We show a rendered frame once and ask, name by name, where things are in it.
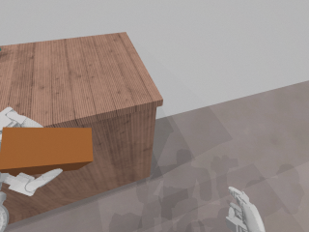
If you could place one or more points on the right robot hand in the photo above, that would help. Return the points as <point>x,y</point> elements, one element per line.
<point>248,218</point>

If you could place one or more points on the robot left forearm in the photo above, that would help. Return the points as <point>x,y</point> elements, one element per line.
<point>4,214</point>

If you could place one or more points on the table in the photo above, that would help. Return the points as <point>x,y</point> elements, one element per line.
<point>94,82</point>

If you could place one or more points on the sponge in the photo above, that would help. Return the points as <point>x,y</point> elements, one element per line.
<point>34,151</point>

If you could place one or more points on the left robot hand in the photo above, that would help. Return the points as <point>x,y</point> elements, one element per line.
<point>22,183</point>

